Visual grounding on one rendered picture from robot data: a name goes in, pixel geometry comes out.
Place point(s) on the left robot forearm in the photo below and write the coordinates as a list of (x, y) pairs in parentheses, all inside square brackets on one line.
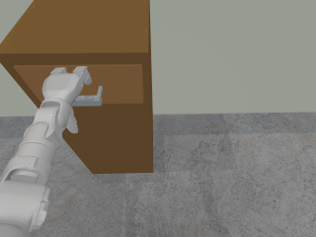
[(33, 159)]

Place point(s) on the robot left upper arm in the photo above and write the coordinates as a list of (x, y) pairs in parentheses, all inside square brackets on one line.
[(23, 207)]

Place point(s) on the handle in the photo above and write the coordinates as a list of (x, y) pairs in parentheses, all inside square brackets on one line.
[(89, 100)]

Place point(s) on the cabinet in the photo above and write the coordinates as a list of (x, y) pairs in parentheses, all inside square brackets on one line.
[(114, 138)]

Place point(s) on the drawer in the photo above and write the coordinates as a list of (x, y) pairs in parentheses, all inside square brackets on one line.
[(122, 83)]

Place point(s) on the robot left hand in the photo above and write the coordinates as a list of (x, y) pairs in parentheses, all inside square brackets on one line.
[(66, 87)]

